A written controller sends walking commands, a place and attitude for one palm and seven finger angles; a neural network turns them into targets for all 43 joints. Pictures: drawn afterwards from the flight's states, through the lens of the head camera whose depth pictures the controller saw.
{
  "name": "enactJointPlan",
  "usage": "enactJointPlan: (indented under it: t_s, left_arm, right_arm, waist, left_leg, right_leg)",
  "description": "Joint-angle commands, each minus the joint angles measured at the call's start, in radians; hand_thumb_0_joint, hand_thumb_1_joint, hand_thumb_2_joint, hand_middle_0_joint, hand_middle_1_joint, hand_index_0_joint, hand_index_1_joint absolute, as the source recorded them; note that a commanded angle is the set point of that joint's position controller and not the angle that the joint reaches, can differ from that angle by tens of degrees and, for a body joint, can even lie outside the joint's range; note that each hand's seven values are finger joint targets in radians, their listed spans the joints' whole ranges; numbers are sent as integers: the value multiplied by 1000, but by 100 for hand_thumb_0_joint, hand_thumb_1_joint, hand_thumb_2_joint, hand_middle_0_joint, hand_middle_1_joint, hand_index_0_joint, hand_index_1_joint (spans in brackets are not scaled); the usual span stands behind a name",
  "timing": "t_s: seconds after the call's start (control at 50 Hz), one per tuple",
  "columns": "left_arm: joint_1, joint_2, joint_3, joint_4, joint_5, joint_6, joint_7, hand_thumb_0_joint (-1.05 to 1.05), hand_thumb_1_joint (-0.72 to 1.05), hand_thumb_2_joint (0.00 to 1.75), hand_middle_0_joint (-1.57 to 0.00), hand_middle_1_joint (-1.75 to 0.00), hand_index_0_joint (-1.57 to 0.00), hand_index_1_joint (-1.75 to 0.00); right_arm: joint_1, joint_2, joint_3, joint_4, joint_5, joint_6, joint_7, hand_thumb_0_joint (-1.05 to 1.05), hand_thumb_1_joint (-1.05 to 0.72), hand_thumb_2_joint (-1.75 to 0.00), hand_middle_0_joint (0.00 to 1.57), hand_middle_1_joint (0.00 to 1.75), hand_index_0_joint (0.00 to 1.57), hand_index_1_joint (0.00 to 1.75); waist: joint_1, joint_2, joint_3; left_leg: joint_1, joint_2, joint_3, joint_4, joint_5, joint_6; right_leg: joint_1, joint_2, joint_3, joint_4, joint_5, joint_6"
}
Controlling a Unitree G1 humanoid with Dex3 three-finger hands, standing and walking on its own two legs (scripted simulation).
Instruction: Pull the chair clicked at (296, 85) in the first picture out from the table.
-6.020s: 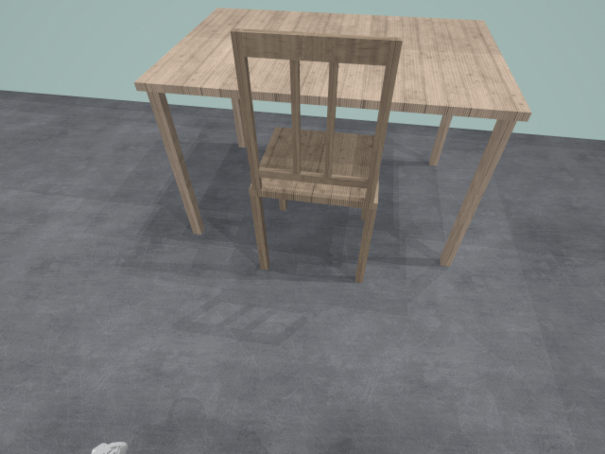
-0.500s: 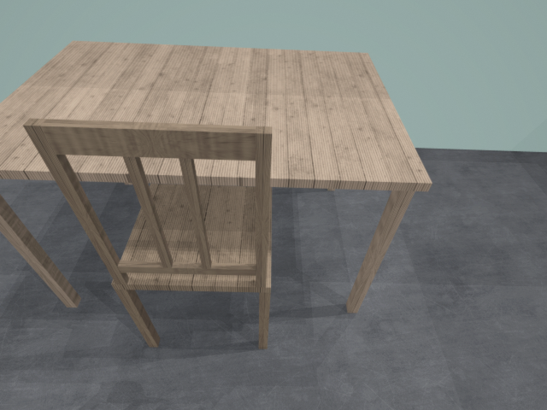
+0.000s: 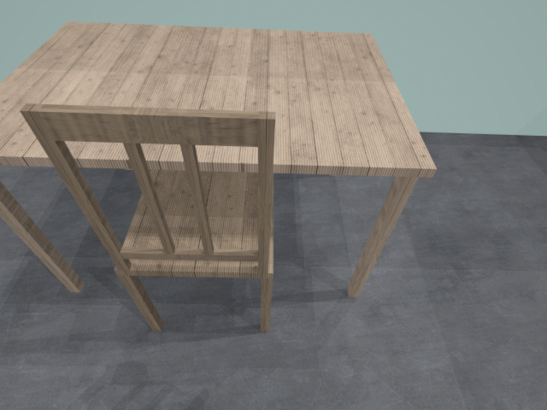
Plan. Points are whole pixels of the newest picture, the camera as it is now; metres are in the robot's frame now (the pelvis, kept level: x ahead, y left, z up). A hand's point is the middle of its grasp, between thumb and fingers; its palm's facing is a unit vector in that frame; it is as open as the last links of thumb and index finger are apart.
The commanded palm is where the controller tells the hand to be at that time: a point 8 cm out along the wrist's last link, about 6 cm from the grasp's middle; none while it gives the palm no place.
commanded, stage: look again from close up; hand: left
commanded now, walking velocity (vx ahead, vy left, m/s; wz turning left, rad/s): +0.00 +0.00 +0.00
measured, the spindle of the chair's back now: (154, 205) +0.51 +0.29 -0.07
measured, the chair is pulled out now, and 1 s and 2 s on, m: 0.00 0.00 0.00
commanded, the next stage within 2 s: none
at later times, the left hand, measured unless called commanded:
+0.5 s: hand out of the picture -0.05 +0.16 -0.18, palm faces +0.03 -0.99 -0.17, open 7.4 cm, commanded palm none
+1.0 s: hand out of the picture -0.08 +0.14 -0.18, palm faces +0.05 -0.99 -0.13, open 7.4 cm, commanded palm none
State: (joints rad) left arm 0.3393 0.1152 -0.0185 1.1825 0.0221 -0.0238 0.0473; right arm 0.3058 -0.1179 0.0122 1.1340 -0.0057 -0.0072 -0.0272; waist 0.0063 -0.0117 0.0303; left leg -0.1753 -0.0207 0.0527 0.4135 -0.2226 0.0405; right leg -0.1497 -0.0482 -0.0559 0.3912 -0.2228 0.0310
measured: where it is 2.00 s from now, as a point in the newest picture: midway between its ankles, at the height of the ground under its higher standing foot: outside the picture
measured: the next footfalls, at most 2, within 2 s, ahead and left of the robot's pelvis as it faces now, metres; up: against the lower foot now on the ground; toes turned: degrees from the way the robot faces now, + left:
none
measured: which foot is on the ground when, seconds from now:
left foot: down 0.00-1.00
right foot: down 0.00-1.00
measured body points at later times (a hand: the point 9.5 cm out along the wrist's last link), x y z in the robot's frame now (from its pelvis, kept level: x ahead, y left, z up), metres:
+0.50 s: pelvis -0.04 -0.01 +0.00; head -0.05 +0.00 +0.44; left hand -0.05 +0.21 -0.17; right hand -0.03 -0.22 -0.16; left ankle +0.00 +0.09 -0.74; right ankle -0.01 -0.14 -0.74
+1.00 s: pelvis -0.05 -0.01 +0.00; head -0.05 +0.01 +0.44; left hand -0.09 +0.19 -0.17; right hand -0.06 -0.21 -0.16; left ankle +0.00 +0.09 -0.74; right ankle -0.01 -0.14 -0.74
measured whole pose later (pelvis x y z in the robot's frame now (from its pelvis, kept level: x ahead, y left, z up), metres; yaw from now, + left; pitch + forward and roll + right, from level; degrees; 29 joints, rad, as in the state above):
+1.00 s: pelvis -0.05 -0.01 +0.00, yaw +1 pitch -1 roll +0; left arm 0.39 0.12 -0.01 1.10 0.02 -0.02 0.04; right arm 0.33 -0.10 0.00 1.12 -0.01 0.00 -0.01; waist 0.00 -0.02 0.01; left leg -0.27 -0.01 0.04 0.47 -0.18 0.04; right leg -0.24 -0.05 -0.07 0.46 -0.19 0.02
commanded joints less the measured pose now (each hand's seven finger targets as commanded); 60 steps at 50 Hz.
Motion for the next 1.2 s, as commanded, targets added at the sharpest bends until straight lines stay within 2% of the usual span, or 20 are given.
enactJointPlan:
  t_s: [0.0,0.02,0.04,0.06,0.12,0.18,0.24,0.36,0.4,0.48,0.54,0.62,0.76,0.88,1.0,1.18]
  left_arm:
    - [109,113,12,-45,-7,-27,15,0,90,90,-20,-30,-20,-30]
    - [97,107,9,-50,-10,-24,13,0,90,90,-20,-30,-20,-30]
    - [87,102,10,-60,-11,-19,10,0,90,90,-20,-30,-20,-30]
    - [76,106,11,-66,-8,-13,8,0,90,90,-20,-30,-20,-30]
    - [63,99,10,-81,-8,-4,1,0,90,90,-20,-30,-20,-30]
    - [69,107,11,-92,-5,0,-3,0,90,90,-20,-30,-20,-30]
    - [72,108,13,-106,-4,3,-6,0,90,90,-20,-30,-20,-30]
    - [75,116,17,-125,-5,1,-8,0,90,90,-20,-30,-20,-30]
    - [73,117,19,-128,-6,0,-8,0,90,90,-20,-30,-20,-30]
    - [76,115,20,-126,-7,-2,-9,0,90,90,-20,-30,-20,-30]
    - [82,112,20,-122,-9,-3,-9,0,90,90,-20,-30,-20,-30]
    - [95,107,20,-117,-7,0,-8,0,90,90,-20,-30,-20,-30]
    - [116,94,25,-115,-5,2,-7,0,90,90,-20,-30,-20,-30]
    - [125,76,27,-112,-2,3,-6,0,90,90,-20,-30,-20,-30]
    - [136,65,28,-110,-3,0,-6,0,90,90,-20,-30,-20,-30]
    - [131,64,26,-108,-3,-4,-4,0,90,90,-20,-30,-20,-30]
  right_arm:
    - [84,-101,-15,-81,-5,-47,-9,0,-90,-90,20,30,20,30]
    - [77,-110,-15,-76,-1,-42,-9,0,-90,-90,20,30,20,30]
    - [68,-113,-19,-80,0,-37,-8,0,-90,-90,20,30,20,30]
    - [62,-115,-17,-85,-4,-36,-7,0,-90,-90,20,30,20,30]
    - [48,-121,-18,-93,-2,-26,-1,0,-90,-90,20,30,20,30]
    - [38,-127,-19,-99,-4,-20,5,0,-90,-90,20,30,20,30]
    - [36,-135,-22,-101,-5,-19,7,0,-90,-90,20,30,20,30]
    - [44,-133,-22,-94,-5,-20,8,0,-90,-90,20,30,20,30]
    - [45,-129,-20,-87,-5,-20,8,0,-90,-90,20,30,20,30]
    - [51,-122,-19,-72,-3,-17,8,0,-90,-90,20,30,20,30]
    - [61,-115,-17,-60,-3,-16,8,0,-90,-90,20,30,20,30]
    - [64,-108,-18,-50,-3,-11,8,0,-90,-90,20,30,20,30]
    - [78,-95,-24,-43,-3,-6,6,0,-90,-90,20,30,20,30]
    - [83,-93,-27,-44,-5,-5,5,0,-90,-90,20,30,20,30]
    - [82,-88,-25,-43,-5,-12,4,0,-90,-90,20,30,20,30]
    - [74,-83,-23,-37,-2,-14,5,0,-90,-90,20,30,20,30]
  waist:
    - [-14,34,-121]
    - [-18,8,-120]
    - [-18,9,-93]
    - [-15,9,-46]
    - [-15,10,68]
    - [-9,13,127]
    - [-5,23,117]
    - [-4,-10,74]
    - [-5,-2,63]
    - [-8,-18,69]
    - [-10,0,66]
    - [-6,17,94]
    - [-6,5,84]
    - [-5,25,91]
    - [-2,31,67]
    - [-3,6,72]
  left_leg:
    - [-10,115,-98,63,327,-15]
    - [-1,123,-106,58,316,-11]
    - [-13,123,-112,43,271,-8]
    - [-43,123,-111,39,260,-6]
    - [-121,111,-125,-23,66,-5]
    - [-176,103,-139,-79,-86,-4]
    - [-184,103,-152,-109,-147,-1]
    - [-149,103,-139,-104,-119,-1]
    - [-142,96,-128,-93,-101,-5]
    - [-130,92,-120,-82,-87,-9]
    - [-126,92,-117,-80,-81,-12]
    - [-160,92,-126,-94,-136,-13]
    - [-165,95,-130,-95,-170,-11]
    - [-189,100,-143,-109,-198,-9]
    - [-181,108,-151,-118,-172,-6]
    - [-157,106,-134,-109,-111,-10]
  right_leg:
    - [59,-100,70,69,352,-74]
    - [45,-89,65,59,273,-70]
    - [23,-83,63,48,194,-67]
    - [2,-72,59,43,156,-67]
    - [-65,-62,61,20,4,-63]
    - [-90,-56,63,7,-56,-63]
    - [-86,-54,66,5,-68,-60]
    - [-74,-59,70,-16,-60,-56]
    - [-72,-66,77,-26,-65,-57]
    - [-93,-69,85,-48,-91,-56]
    - [-97,-69,88,-54,-100,-57]
    - [-108,-65,84,-58,-134,-56]
    - [-121,-58,79,-63,-169,-53]
    - [-123,-53,77,-50,-152,-52]
    - [-102,-52,70,-31,-92,-54]
    - [-97,-57,73,-39,-47,-53]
